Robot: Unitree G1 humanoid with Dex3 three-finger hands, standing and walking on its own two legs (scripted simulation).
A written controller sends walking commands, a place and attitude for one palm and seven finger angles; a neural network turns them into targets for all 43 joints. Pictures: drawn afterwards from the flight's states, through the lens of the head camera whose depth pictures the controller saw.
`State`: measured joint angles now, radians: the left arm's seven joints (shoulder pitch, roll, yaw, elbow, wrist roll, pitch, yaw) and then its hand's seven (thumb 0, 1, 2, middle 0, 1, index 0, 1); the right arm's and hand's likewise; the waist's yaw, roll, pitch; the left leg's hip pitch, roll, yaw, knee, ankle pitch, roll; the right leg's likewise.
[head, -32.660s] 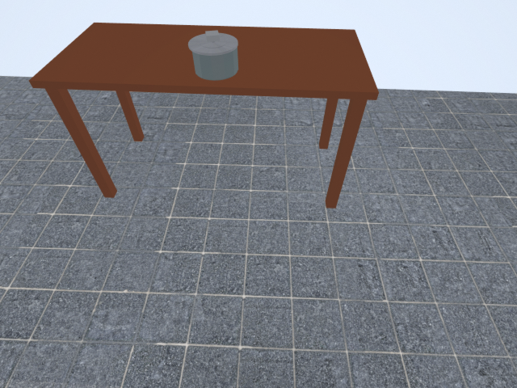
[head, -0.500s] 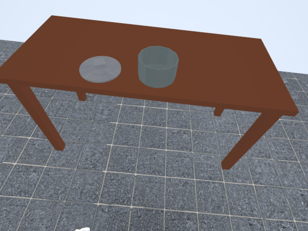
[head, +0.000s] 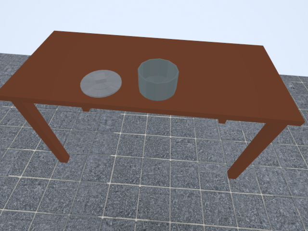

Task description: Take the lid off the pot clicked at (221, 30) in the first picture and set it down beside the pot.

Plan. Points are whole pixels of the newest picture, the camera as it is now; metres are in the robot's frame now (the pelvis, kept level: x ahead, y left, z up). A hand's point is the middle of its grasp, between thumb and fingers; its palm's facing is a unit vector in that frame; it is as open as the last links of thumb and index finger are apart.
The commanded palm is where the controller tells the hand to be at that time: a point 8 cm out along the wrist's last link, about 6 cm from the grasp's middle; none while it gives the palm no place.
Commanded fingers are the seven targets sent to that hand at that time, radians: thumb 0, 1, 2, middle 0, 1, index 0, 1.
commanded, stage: stop stepping back and stand still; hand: left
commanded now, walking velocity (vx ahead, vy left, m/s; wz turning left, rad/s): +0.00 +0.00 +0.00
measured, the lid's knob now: (100, 78) +0.71 +0.27 -0.05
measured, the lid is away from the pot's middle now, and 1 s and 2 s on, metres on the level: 0.25 0.25 0.25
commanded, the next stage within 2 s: let the arm hang, fingers relaxed in 0.02 s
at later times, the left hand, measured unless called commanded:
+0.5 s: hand out of the picture +0.03 +0.17 -0.17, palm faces +0.03 -0.98 -0.20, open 7.3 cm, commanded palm none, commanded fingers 0.00 0.90 0.90 -0.20 -0.30 -0.20 -0.30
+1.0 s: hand out of the picture +0.01 +0.18 -0.18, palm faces +0.03 -0.98 -0.19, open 7.3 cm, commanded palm none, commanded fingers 0.00 0.90 0.90 -0.20 -0.30 -0.20 -0.30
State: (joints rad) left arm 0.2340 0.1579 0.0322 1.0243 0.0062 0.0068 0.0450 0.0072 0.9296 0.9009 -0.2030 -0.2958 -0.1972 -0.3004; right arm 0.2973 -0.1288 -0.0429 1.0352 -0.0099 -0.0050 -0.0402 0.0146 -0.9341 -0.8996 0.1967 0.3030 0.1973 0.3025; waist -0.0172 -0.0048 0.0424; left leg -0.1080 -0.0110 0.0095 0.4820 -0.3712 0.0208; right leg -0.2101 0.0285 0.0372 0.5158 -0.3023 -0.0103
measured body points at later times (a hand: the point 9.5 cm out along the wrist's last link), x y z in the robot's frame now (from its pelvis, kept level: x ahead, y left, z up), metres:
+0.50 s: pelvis +0.00 -0.01 +0.00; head +0.02 +0.00 +0.45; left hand +0.03 +0.22 -0.16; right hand -0.02 -0.22 -0.15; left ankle -0.07 +0.11 -0.73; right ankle -0.02 -0.12 -0.73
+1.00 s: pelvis -0.01 +0.00 +0.00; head +0.01 +0.01 +0.45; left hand +0.01 +0.23 -0.16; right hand -0.03 -0.20 -0.15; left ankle -0.07 +0.11 -0.74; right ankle -0.02 -0.12 -0.73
